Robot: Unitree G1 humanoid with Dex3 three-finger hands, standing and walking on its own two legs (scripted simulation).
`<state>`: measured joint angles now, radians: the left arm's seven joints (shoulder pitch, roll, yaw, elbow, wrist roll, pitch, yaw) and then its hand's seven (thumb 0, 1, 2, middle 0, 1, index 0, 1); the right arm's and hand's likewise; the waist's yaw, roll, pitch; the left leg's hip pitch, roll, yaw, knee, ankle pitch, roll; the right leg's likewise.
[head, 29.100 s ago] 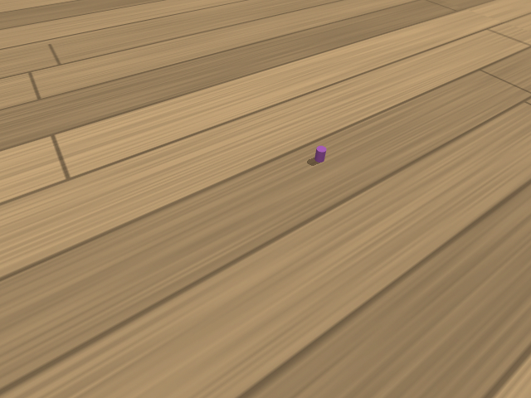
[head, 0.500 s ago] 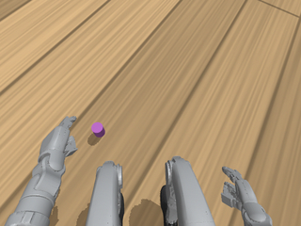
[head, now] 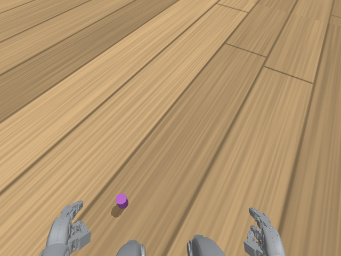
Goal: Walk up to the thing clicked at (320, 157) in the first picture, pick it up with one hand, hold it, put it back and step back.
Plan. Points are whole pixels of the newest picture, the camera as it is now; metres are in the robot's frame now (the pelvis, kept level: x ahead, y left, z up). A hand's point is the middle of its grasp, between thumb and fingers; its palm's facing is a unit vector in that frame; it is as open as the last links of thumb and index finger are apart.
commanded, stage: home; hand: left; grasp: from above
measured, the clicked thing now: (122, 201) +0.46 +0.20 -0.65
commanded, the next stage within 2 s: none
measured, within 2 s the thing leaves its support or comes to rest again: neither
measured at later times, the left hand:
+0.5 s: hand (81, 242) +0.18 +0.18 -0.02, palm faces +0.07 -0.98 -0.20, open 7.4 cm
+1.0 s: hand (81, 240) +0.18 +0.18 -0.02, palm faces +0.06 -0.98 -0.20, open 7.4 cm
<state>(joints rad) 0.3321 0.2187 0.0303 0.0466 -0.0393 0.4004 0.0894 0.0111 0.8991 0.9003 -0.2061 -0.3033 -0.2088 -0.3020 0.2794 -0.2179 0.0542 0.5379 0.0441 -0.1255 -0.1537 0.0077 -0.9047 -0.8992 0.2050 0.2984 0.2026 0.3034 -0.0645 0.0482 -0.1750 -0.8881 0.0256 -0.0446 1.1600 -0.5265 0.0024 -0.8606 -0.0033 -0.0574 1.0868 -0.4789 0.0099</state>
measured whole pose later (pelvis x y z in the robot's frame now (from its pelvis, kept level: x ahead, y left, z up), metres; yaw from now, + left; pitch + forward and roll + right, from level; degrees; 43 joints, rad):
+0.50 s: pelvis +0.02 +0.00 +0.03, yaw +1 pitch +9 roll -3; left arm 0.49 0.22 0.03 -0.10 -0.05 0.44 0.01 0.01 0.90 0.90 -0.20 -0.30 -0.20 -0.30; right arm 0.28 -0.23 0.04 0.51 0.01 -0.24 -0.18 0.01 -0.90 -0.90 0.21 0.30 0.20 0.30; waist -0.03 0.04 -0.16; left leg -0.66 0.02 -0.05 0.99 -0.50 0.00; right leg -0.63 0.00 -0.07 0.92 -0.46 0.01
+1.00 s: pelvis +0.02 +0.00 +0.03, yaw +1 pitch +9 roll -3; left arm 0.49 0.22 0.03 -0.10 -0.05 0.44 0.02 0.01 0.90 0.90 -0.20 -0.30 -0.21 -0.30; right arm 0.30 -0.23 0.04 0.55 0.01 -0.24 -0.19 0.01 -0.90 -0.90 0.21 0.30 0.20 0.30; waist -0.03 0.05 -0.16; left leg -0.66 0.03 -0.04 1.00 -0.50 0.00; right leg -0.63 0.00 -0.06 0.93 -0.46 0.01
